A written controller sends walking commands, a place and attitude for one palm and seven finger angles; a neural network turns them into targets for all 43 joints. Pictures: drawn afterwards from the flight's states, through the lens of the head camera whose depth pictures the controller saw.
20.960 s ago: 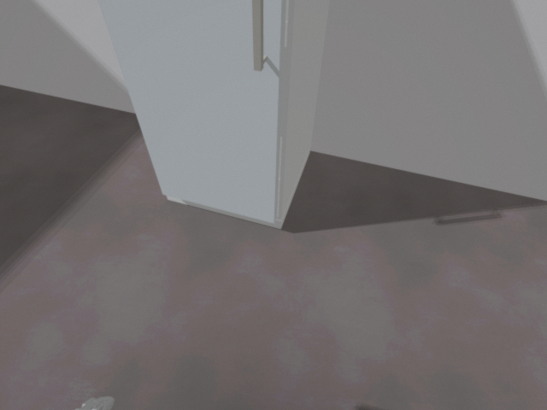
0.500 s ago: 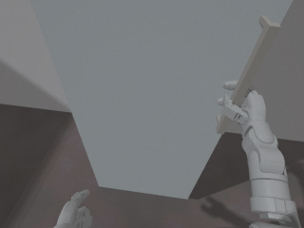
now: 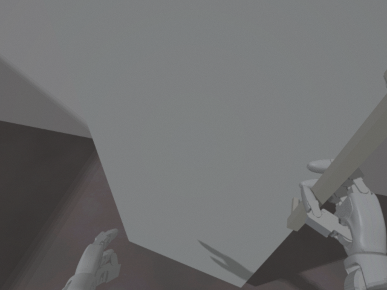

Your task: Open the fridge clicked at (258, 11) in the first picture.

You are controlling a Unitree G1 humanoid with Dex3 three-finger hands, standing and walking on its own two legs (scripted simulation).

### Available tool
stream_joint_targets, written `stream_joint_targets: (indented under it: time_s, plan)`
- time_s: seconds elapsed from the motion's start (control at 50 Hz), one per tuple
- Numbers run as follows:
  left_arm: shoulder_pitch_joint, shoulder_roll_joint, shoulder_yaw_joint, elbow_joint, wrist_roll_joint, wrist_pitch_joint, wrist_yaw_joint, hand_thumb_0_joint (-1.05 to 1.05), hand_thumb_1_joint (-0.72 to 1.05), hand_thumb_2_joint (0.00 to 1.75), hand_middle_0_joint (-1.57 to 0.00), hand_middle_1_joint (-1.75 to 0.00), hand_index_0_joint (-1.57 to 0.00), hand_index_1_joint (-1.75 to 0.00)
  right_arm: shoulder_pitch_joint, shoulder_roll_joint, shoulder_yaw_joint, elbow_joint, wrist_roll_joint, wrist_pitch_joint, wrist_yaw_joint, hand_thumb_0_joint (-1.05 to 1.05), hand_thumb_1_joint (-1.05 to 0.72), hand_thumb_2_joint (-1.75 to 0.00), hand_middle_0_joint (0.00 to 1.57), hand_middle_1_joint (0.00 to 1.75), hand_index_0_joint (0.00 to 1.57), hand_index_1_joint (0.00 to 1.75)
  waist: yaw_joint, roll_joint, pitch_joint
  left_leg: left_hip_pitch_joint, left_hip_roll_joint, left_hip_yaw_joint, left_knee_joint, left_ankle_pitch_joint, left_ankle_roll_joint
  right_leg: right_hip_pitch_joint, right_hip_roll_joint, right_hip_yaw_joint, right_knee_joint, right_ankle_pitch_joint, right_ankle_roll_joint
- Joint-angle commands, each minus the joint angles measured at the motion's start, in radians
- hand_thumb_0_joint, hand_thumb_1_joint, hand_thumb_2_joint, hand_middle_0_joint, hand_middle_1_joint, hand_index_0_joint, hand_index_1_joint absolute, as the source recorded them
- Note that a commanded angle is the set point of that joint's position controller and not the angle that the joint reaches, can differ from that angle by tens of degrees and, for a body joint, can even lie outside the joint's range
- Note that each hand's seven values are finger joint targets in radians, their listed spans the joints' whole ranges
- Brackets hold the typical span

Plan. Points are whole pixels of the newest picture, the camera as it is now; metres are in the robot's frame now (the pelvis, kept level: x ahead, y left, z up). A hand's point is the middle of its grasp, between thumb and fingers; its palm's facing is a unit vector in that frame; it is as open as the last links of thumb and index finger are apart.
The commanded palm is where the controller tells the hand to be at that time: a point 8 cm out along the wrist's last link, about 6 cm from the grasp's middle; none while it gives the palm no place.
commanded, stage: walk backward, drawing the door open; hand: right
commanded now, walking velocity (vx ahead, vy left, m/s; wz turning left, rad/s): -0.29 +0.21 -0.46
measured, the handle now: (330, 168) +0.28 -0.19 +0.20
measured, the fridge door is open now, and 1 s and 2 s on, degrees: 9 32 65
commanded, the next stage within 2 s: stop walking and hold the door back in 1.96 s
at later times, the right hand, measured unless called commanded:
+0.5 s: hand (294, 254) +0.16 -0.12 +0.15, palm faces +0.37 +0.89 -0.26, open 6.7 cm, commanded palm +0.11 -0.16 +0.16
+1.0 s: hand out of the picture +0.07 -0.03 +0.15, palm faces +0.65 +0.72 -0.25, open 6.7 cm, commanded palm +0.02 -0.05 +0.16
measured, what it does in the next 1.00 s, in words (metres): steps to the left, turning right: left foot, then right foot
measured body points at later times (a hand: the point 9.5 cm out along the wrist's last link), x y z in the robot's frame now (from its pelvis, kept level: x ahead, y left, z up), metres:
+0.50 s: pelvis -0.04 +0.08 -0.01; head +0.01 +0.10 +0.43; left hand +0.17 +0.25 -0.12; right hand +0.13 -0.16 +0.17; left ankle -0.01 +0.09 -0.75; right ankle -0.08 -0.05 -0.70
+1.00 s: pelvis -0.06 +0.24 -0.02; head -0.01 +0.21 +0.43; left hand +0.21 +0.32 -0.12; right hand +0.04 -0.07 +0.16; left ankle +0.02 +0.31 -0.75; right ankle -0.14 +0.12 -0.69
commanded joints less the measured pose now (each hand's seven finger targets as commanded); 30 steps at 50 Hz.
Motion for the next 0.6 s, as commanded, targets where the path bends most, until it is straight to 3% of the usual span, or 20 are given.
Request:
stream_joint_targets:
  time_s: [0.0,0.04,0.08,0.12,0.16,0.18,0.2,0.22,0.24,0.26,0.28,0.32,0.34,0.44,0.48,0.5,0.52,0.54,0.56,0.58]
  plan:
    - [-0.066,0.106,0.050,-0.155,0.025,-0.030,0.003,0.00,0.90,0.90,-0.20,-0.30,-0.20,-0.30,-0.093,-0.085,-0.051,-0.200,-0.064,-0.182,-0.061,0.00,-0.90,-0.90,0.45,1.40,0.45,1.40,0.049,-0.143,-0.108,-0.248,-0.049,0.016,0.194,0.204,-0.042,0.354,-0.131,0.178,-0.035,1.264,-0.058]
    - [-0.072,0.096,0.062,-0.141,0.042,-0.048,-0.010,0.00,0.90,0.90,-0.20,-0.30,-0.20,-0.30,-0.080,-0.075,-0.042,-0.213,-0.086,-0.200,-0.071,0.00,-0.90,-0.90,0.45,1.40,0.45,1.40,0.050,-0.189,-0.081,-0.359,-0.054,-0.008,0.218,-0.068,-0.029,0.416,-0.180,0.249,-0.031,1.341,-0.075]
    - [-0.076,0.078,0.064,-0.146,0.041,-0.055,-0.013,0.00,0.90,0.90,-0.20,-0.30,-0.20,-0.30,-0.036,-0.068,-0.046,-0.201,-0.094,-0.208,-0.078,0.00,-0.90,-0.90,0.45,1.40,0.45,1.40,0.047,-0.138,-0.075,-0.333,-0.039,-0.020,0.140,-0.041,-0.020,0.377,-0.175,0.248,-0.022,1.225,-0.066]
    - [-0.081,0.066,0.062,-0.144,0.038,-0.064,-0.007,0.00,0.90,0.90,-0.20,-0.30,-0.20,-0.30,-0.036,-0.087,-0.057,-0.220,-0.093,-0.229,-0.081,0.00,-0.90,-0.90,0.45,1.40,0.45,1.40,0.045,-0.120,-0.095,-0.265,-0.030,-0.019,0.048,0.087,-0.016,0.333,-0.157,0.233,-0.010,1.140,-0.048]
    - [-0.098,0.053,0.055,-0.151,0.035,-0.068,0.005,0.00,0.90,0.90,-0.20,-0.30,-0.20,-0.30,-0.019,-0.087,-0.065,-0.199,-0.088,-0.246,-0.082,0.00,-0.90,-0.90,0.45,1.40,0.45,1.40,0.036,-0.071,-0.108,-0.092,-0.001,-0.040,-0.001,0.345,-0.016,0.166,-0.136,0.200,0.004,0.974,-0.030]
    - [-0.089,0.048,0.060,-0.151,0.026,-0.067,0.010,0.00,0.90,0.90,-0.20,-0.30,-0.20,-0.30,-0.020,-0.093,-0.081,-0.190,-0.088,-0.253,-0.085,0.00,-0.90,-0.90,0.45,1.40,0.45,1.40,0.026,0.029,-0.121,0.013,0.023,-0.051,-0.042,0.571,-0.011,0.093,-0.104,0.166,0.070,0.861,-0.018]
    - [-0.078,0.050,0.068,-0.155,0.021,-0.066,0.013,0.00,0.90,0.90,-0.20,-0.30,-0.20,-0.30,-0.035,-0.103,-0.094,-0.183,-0.088,-0.265,-0.084,0.00,-0.90,-0.90,0.45,1.40,0.45,1.40,0.025,0.173,-0.134,0.165,0.100,-0.087,-0.035,0.948,0.019,-0.077,-0.024,0.101,0.195,0.494,0.011]
    - [-0.089,0.039,0.070,-0.166,0.014,-0.068,0.022,0.00,0.90,0.90,-0.20,-0.30,-0.20,-0.30,-0.021,-0.111,-0.122,-0.159,-0.077,-0.281,-0.083,0.00,-0.90,-0.90,0.45,1.40,0.45,1.40,0.009,0.310,-0.142,0.262,0.226,-0.135,0.004,1.241,0.020,-0.260,0.054,0.059,0.353,-0.047,0.021]
    - [-0.097,0.031,0.072,-0.168,0.012,-0.077,0.031,0.00,0.90,0.90,-0.20,-0.30,-0.20,-0.30,-0.008,-0.103,-0.132,-0.124,-0.083,-0.293,-0.079,0.00,-0.90,-0.90,0.45,1.40,0.45,1.40,-0.004,0.341,-0.131,0.230,0.280,-0.128,0.007,1.287,-0.042,-0.331,0.069,0.059,0.473,-0.242,0.007]
    - [-0.101,0.018,0.064,-0.162,0.014,-0.086,0.037,0.00,0.90,0.90,-0.20,-0.30,-0.20,-0.30,-0.004,-0.090,-0.126,-0.110,-0.087,-0.294,-0.073,0.00,-0.90,-0.90,0.45,1.40,0.45,1.40,-0.015,0.318,-0.124,0.181,0.286,-0.103,0.004,1.138,-0.029,-0.336,0.047,0.077,0.521,-0.219,0.001]
    - [-0.105,0.002,0.051,-0.157,0.020,-0.087,0.043,0.00,0.90,0.90,-0.20,-0.30,-0.20,-0.30,-0.027,-0.067,-0.100,-0.124,-0.101,-0.295,-0.067,0.00,-0.90,-0.90,0.45,1.40,0.45,1.40,-0.004,0.266,-0.131,0.148,0.280,-0.078,0.005,1.014,0.027,-0.331,0.026,0.058,0.545,-0.196,0.011]
    - [-0.112,0.006,0.052,-0.137,0.025,-0.089,0.055,0.00,0.90,0.90,-0.20,-0.30,-0.20,-0.30,-0.083,-0.069,-0.084,-0.162,-0.108,-0.297,-0.071,0.00,-0.90,-0.90,0.45,1.40,0.45,1.40,0.003,0.151,-0.135,0.094,0.286,-0.056,-0.012,0.835,0.091,-0.300,0.000,0.020,0.527,-0.163,0.022]
    - [-0.105,-0.004,0.047,-0.139,0.031,-0.089,0.060,0.00,0.90,0.90,-0.20,-0.30,-0.20,-0.30,-0.079,-0.063,-0.083,-0.180,-0.111,-0.299,-0.074,0.00,-0.90,-0.90,0.45,1.40,0.45,1.40,0.001,0.142,-0.140,0.080,0.280,-0.035,-0.024,0.760,0.101,-0.284,-0.005,-0.008,0.506,-0.152,0.025]
    - [-0.097,-0.005,0.046,-0.135,0.040,-0.112,0.073,0.00,0.90,0.90,-0.20,-0.30,-0.20,-0.30,-0.130,-0.038,-0.025,-0.262,-0.117,-0.297,-0.086,0.00,-0.90,-0.90,0.45,1.40,0.45,1.40,-0.001,0.173,-0.100,0.023,0.274,0.021,-0.094,0.497,0.106,-0.230,-0.033,-0.085,0.357,-0.135,0.021]
    - [-0.071,-0.001,0.048,-0.126,0.041,-0.130,0.072,0.00,0.90,0.90,-0.20,-0.30,-0.20,-0.30,-0.167,-0.030,-0.001,-0.285,-0.121,-0.305,-0.088,0.00,-0.90,-0.90,0.45,1.40,0.45,1.40,0.015,0.161,-0.087,-0.005,0.255,0.052,-0.091,0.447,0.085,-0.175,-0.045,-0.100,0.223,-0.084,0.018]
    - [-0.045,0.007,0.054,-0.117,0.040,-0.141,0.070,0.00,0.90,0.90,-0.20,-0.30,-0.20,-0.30,-0.187,-0.025,0.014,-0.294,-0.121,-0.310,-0.088,0.00,-0.90,-0.90,0.45,1.40,0.45,1.40,0.030,0.134,-0.096,-0.039,0.231,0.071,-0.046,0.415,0.051,-0.097,-0.055,-0.089,0.102,-0.030,0.013]
    - [-0.015,0.024,0.066,-0.105,0.034,-0.150,0.072,0.00,0.90,0.90,-0.20,-0.30,-0.20,-0.30,-0.209,-0.034,0.037,-0.310,-0.117,-0.314,-0.087,0.00,-0.90,-0.90,0.45,1.40,0.45,1.40,0.063,0.058,-0.111,-0.126,0.181,0.098,0.107,0.368,-0.014,0.054,-0.085,-0.029,-0.051,0.060,-0.007]
    - [-0.006,0.056,0.073,-0.117,0.037,-0.164,0.069,0.00,0.90,0.90,-0.20,-0.30,-0.20,-0.30,-0.260,-0.024,0.053,-0.334,-0.111,-0.330,-0.089,0.00,-0.90,-0.90,0.45,1.40,0.45,1.40,0.088,-0.136,-0.114,-0.353,0.047,0.103,0.389,0.156,-0.101,0.215,-0.287,0.338,-0.240,0.362,-0.105]
    - [-0.042,0.063,0.080,-0.114,0.059,-0.173,0.056,0.00,0.90,0.90,-0.20,-0.30,-0.20,-0.30,-0.289,-0.047,0.044,-0.323,-0.129,-0.351,-0.090,0.00,-0.90,-0.90,0.45,1.40,0.45,1.40,0.049,-0.268,-0.103,-0.513,-0.014,-0.052,0.719,-0.259,-0.122,0.259,-0.535,0.729,-0.313,0.619,-0.244]
    - [-0.068,0.057,0.087,-0.109,0.069,-0.172,0.042,0.00,0.90,0.90,-0.20,-0.30,-0.20,-0.30,-0.251,-0.082,0.020,-0.282,-0.174,-0.351,-0.081,0.00,-0.90,-0.90,0.45,1.40,0.45,1.40,0.046,-0.125,-0.067,-0.467,-0.004,-0.160,0.829,-0.240,-0.058,0.110,-0.541,0.755,-0.271,0.590,-0.267]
